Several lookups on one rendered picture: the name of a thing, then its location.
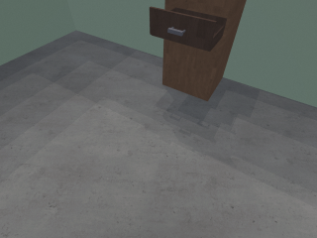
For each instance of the handle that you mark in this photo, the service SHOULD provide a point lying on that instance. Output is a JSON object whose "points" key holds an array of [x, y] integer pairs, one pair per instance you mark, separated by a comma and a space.
{"points": [[174, 31]]}

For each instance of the drawer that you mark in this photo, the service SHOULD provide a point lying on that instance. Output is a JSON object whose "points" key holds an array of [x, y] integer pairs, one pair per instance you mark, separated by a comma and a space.
{"points": [[202, 31]]}

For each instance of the cabinet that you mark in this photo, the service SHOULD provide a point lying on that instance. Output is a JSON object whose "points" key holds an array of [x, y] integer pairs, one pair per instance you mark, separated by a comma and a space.
{"points": [[194, 71]]}

